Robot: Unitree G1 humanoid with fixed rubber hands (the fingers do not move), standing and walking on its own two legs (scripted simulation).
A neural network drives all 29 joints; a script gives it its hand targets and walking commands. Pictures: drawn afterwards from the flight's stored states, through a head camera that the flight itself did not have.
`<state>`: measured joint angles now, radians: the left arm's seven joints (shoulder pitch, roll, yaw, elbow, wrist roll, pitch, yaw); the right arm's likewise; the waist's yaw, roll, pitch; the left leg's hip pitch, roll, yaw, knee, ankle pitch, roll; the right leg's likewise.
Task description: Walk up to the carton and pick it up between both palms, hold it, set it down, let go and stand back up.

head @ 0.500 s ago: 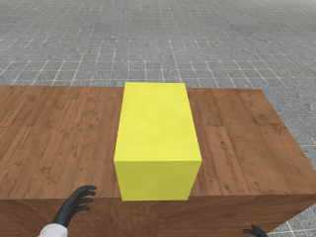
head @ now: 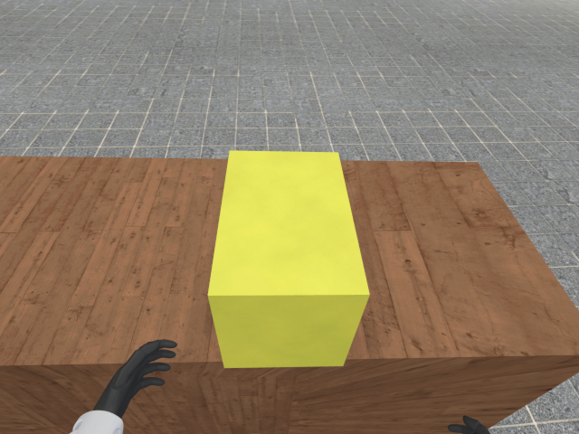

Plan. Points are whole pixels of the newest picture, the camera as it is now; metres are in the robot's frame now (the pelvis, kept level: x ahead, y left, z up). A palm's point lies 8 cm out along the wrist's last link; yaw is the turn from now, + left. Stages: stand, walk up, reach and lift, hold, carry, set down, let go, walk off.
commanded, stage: stand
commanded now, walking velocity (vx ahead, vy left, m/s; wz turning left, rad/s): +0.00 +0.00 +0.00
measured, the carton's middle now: (284, 254) +0.41 +0.03 +0.01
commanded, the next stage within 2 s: none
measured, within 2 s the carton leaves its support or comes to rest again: neither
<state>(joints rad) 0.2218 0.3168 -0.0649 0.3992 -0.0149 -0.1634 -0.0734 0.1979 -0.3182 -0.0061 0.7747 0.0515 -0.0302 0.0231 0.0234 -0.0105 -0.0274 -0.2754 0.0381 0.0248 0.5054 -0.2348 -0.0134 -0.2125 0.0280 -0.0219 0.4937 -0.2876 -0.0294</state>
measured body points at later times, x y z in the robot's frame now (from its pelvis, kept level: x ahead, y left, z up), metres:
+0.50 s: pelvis +0.00 +0.00 +0.00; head +0.00 +0.00 +0.45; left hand +0.20 +0.23 -0.03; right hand +0.14 -0.27 -0.10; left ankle +0.02 +0.13 -0.74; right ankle -0.02 -0.10 -0.74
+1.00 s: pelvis +0.00 +0.00 +0.00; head +0.00 +0.00 +0.45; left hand +0.20 +0.23 -0.03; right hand +0.14 -0.28 -0.10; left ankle +0.02 +0.13 -0.74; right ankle -0.02 -0.10 -0.74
